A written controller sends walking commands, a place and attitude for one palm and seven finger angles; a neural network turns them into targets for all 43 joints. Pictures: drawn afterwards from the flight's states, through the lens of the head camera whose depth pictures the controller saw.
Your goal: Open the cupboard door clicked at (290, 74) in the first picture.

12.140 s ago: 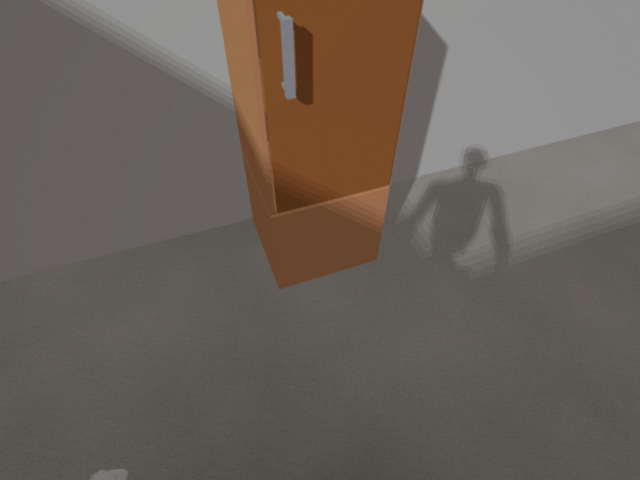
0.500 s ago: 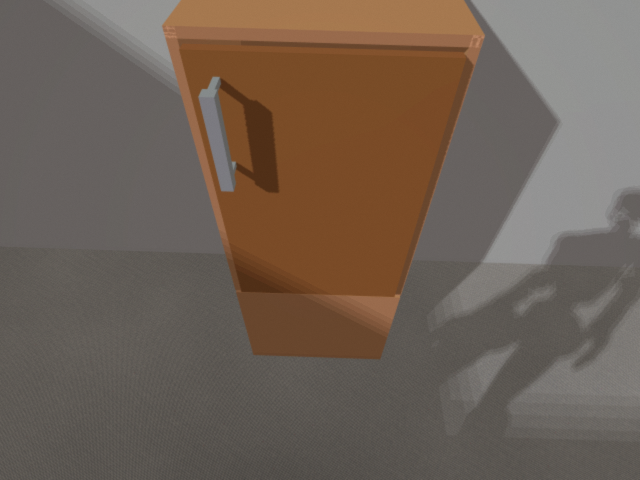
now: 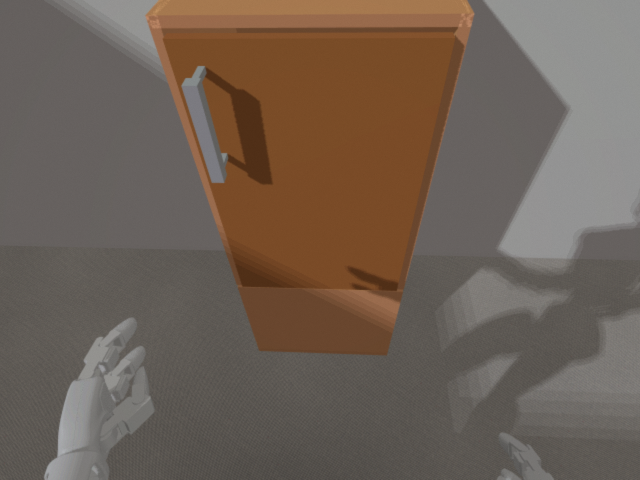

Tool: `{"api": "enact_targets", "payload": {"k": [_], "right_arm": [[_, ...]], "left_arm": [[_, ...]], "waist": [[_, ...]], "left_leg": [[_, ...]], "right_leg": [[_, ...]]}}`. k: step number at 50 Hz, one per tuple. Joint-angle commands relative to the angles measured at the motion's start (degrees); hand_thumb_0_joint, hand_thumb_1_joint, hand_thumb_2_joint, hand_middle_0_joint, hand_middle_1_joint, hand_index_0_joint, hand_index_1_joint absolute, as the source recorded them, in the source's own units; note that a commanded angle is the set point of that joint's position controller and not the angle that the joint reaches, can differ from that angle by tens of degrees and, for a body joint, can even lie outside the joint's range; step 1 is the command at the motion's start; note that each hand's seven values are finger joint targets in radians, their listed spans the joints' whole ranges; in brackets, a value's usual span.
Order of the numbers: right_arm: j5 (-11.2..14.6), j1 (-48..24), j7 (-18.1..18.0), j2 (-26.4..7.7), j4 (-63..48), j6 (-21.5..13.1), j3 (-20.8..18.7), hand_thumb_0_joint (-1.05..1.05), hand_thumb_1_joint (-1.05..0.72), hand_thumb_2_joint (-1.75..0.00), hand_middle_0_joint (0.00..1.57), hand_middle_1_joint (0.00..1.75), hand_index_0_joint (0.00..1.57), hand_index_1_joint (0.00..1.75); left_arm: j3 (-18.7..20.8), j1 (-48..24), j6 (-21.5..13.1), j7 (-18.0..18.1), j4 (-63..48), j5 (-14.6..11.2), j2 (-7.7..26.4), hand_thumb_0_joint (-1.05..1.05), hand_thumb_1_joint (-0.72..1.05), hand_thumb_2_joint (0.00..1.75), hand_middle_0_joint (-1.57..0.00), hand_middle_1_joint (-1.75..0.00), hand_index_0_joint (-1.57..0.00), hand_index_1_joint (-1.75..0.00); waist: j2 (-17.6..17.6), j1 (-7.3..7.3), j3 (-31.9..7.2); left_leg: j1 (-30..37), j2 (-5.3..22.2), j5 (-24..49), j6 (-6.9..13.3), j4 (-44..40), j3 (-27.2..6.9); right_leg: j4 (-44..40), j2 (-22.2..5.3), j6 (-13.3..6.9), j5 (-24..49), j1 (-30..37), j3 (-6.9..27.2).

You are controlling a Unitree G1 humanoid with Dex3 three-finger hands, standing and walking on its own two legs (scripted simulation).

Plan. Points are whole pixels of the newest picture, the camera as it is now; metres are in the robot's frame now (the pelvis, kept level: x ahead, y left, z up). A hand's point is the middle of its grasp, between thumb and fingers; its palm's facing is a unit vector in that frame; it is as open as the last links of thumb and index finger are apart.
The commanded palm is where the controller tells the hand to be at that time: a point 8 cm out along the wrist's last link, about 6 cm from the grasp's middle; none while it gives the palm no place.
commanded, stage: raise the hand with hooked fingers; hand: left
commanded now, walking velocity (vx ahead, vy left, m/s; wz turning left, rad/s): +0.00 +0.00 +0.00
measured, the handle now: (210, 127) +0.57 +0.19 +0.15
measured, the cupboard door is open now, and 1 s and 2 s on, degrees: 0 0 0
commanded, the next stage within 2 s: move the hooked fingers beside the handle in 1.90 s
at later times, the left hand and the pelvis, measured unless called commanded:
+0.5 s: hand (110, 400) +0.21 +0.25 +0.04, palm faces -0.05 -1.00 -0.03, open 10.2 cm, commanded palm +0.17 +0.30 +0.05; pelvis -0.05 +0.01 -0.03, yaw -1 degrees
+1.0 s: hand (40, 349) +0.23 +0.30 +0.11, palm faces +0.02 -1.00 -0.04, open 13.1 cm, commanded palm +0.20 +0.35 +0.12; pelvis -0.03 +0.05 +0.00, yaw +0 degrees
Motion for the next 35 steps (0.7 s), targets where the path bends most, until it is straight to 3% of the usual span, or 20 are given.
{"api": "enact_targets", "payload": {"k": [1,3,4,5,8,9,13,15,18,21,23,27,28,32,33,35], "right_arm": [[-0.1,-6.1,0.8,-8.7,-11.8,-4.1,-3.1,0.00,-0.90,-0.90,0.20,0.30,0.20,0.30],[1.0,-5.8,1.4,-9.2,-14.0,-4.9,-2.7,0.00,-0.90,-0.90,0.20,0.30,0.20,0.30],[1.4,-6.1,1.1,-9.5,-15.9,-4.9,-2.6,0.00,-0.90,-0.90,0.20,0.30,0.20,0.30],[1.7,-6.0,0.6,-9.6,-17.6,-4.7,-2.4,0.00,-0.90,-0.90,0.20,0.30,0.20,0.30],[2.1,-5.1,-1.5,-9.1,-19.6,-4.1,-0.9,0.00,-0.90,-0.90,0.20,0.30,0.20,0.30],[2.0,-4.3,-2.1,-8.9,-19.2,-4.0,-0.8,0.00,-0.90,-0.90,0.20,0.30,0.20,0.30],[1.7,-2.3,-4.1,-9.4,-17.8,-4.6,0.1,0.00,-0.90,-0.90,0.20,0.30,0.20,0.30],[1.8,-1.8,-4.3,-9.5,-17.0,-5.2,0.3,0.00,-0.90,-0.90,0.20,0.30,0.20,0.30],[2.0,-2.4,-4.2,-9.7,-17.1,-5.6,0.8,0.00,-0.90,-0.90,0.20,0.30,0.20,0.30],[2.1,-2.7,-3.5,-8.9,-17.9,-5.8,1.1,0.00,-0.90,-0.90,0.20,0.30,0.20,0.30],[1.9,-2.9,-3.1,-8.9,-18.2,-5.8,1.2,0.00,-0.90,-0.90,0.20,0.30,0.20,0.30],[2.0,-2.3,-2.2,-9.0,-18.6,-6.2,1.3,0.00,-0.90,-0.90,0.20,0.30,0.20,0.30],[1.8,-2.1,-2.1,-9.3,-18.6,-6.2,1.4,0.00,-0.90,-0.90,0.20,0.30,0.20,0.30],[2.2,-1.7,-2.2,-9.6,-18.4,-6.5,1.6,0.00,-0.90,-0.90,0.20,0.30,0.20,0.30],[2.0,-1.6,-2.3,-9.9,-18.4,-6.5,1.7,0.00,-0.90,-0.90,0.20,0.30,0.20,0.30],[2.2,-1.7,-2.5,-9.8,-18.3,-6.5,1.7,0.00,-0.90,-0.90,0.20,0.30,0.20,0.30]], "left_arm": [[7.7,9.4,-16.2,-14.9,0.4,-5.3,7.4,0.00,0.64,0.79,-0.22,-0.47,-0.22,-0.47],[11.6,5.3,-19.9,-22.7,0.9,-8.7,11.9,0.00,0.60,0.77,-0.22,-0.50,-0.22,-0.50],[14.5,2.4,-19.7,-25.2,-1.2,-10.8,14.8,0.00,0.57,0.76,-0.22,-0.51,-0.22,-0.51],[16.3,0.8,-18.4,-26.5,-2.7,-12.2,17.1,0.00,0.55,0.75,-0.22,-0.53,-0.22,-0.53],[15.6,-13.1,-14.7,-26.8,-9.8,-15.6,18.5,0.00,0.48,0.72,-0.23,-0.57,-0.23,-0.57],[14.8,-16.2,-14.2,-26.0,-12.4,-15.0,19.0,0.00,0.46,0.71,-0.23,-0.58,-0.23,-0.58],[9.9,-21.8,-12.1,-23.8,-16.5,-12.1,18.3,0.00,0.36,0.67,-0.24,-0.64,-0.24,-0.64],[9.4,-19.6,-10.0,-23.4,-15.0,-10.9,18.5,0.00,0.32,0.65,-0.24,-0.68,-0.24,-0.68],[11.3,-16.4,-5.9,-22.7,-11.9,-11.0,20.1,0.00,0.25,0.62,-0.25,-0.72,-0.25,-0.72],[12.6,-12.8,-3.3,-21.1,-13.3,-11.3,19.7,0.00,0.18,0.59,-0.25,-0.76,-0.25,-0.76],[14.3,-11.6,-2.0,-19.9,-12.3,-12.0,20.3,0.00,0.13,0.57,-0.25,-0.80,-0.25,-0.80],[12.6,-11.2,-2.1,-18.0,-16.5,-11.3,18.5,0.00,0.04,0.53,-0.26,-0.86,-0.26,-0.86],[12.7,-12.2,-1.9,-17.9,-16.1,-11.4,18.9,0.00,0.01,0.52,-0.26,-0.87,-0.26,-0.87],[10.9,-15.5,-1.3,-17.2,-19.3,-10.4,18.5,0.00,-0.08,0.48,-0.27,-0.93,-0.27,-0.93],[11.2,-16.9,-0.6,-17.2,-19.2,-10.4,19.1,0.00,-0.10,0.47,-0.27,-0.94,-0.27,-0.94],[11.4,-18.2,0.1,-17.0,-20.3,-10.1,19.6,0.00,-0.15,0.45,-0.27,-0.98,-0.27,-0.98]], "waist": [[-10.5,4.39,-10.8],[-4.8,3.90,-12.1],[-4.7,3.94,-14.7],[-4.4,4.06,-16.3],[-5.1,1.21,-12.6],[-1.7,0.70,-12.6],[0.0,-1.50,-10.6],[2.9,-0.95,-9.7],[2.6,0.95,-8.5],[4.0,2.45,-10.8],[1.6,3.28,-10.2],[3.6,2.62,-10.6],[1.9,2.57,-9.8],[5.0,1.64,-10.1],[3.8,1.38,-9.1],[4.0,1.65,-10.7]], "left_leg": [[-8.2,-2.4,14.3,0.8,13.1,-0.8],[-12.9,-2.7,9.5,0.4,17.2,-1.3],[-14.2,-2.8,7.4,0.7,18.5,-0.9],[-15.5,-2.8,5.1,1.1,18.9,-0.7],[-17.1,-1.6,-1.4,2.2,20.5,-2.0],[-15.8,-0.9,-1.9,2.5,20.0,-2.3],[-11.1,0.5,-2.0,3.3,18.0,-3.5],[-8.9,0.5,-1.4,3.4,15.7,-4.0],[-7.4,0.5,-0.2,3.1,12.2,-4.9],[-3.8,0.3,1.8,2.9,8.8,-4.6],[-3.3,0.3,2.5,2.6,7.2,-5.0],[0.3,0.3,2.7,2.6,4.6,-4.6],[0.4,0.3,3.3,2.6,4.3,-4.9],[3.6,0.6,1.4,2.4,2.0,-5.7],[3.6,0.6,1.0,2.5,1.7,-6.1],[5.6,0.8,1.4,2.4,0.6,-6.5]], "right_leg": [[9.5,-0.4,3.5,38.6,-9.5,2.5],[11.1,-1.6,3.4,32.5,-11.1,7.1],[10.1,-2.1,4.1,28.5,-10.3,9.6],[8.4,-2.5,4.7,22.6,-9.6,11.5],[3.0,-2.8,6.6,7.2,-12.9,16.0],[2.1,-2.4,5.5,4.1,-13.4,15.4],[1.0,-0.4,4.2,-0.4,-17.1,12.7],[0.4,0.3,3.0,-0.4,-17.0,10.5],[-0.2,1.1,2.2,0.7,-14.7,7.9],[-0.5,1.5,2.0,3.9,-12.3,5.1],[-0.7,2.1,1.9,5.1,-10.6,3.9],[-0.8,2.8,1.7,6.7,-11.0,1.1],[-0.8,3.2,1.6,7.6,-10.4,1.0],[-1.2,3.3,1.4,6.5,-11.0,-0.4],[-1.5,3.6,1.3,6.6,-11.0,-0.5],[-2.0,3.4,1.3,7.1,-9.8,-0.7]]}}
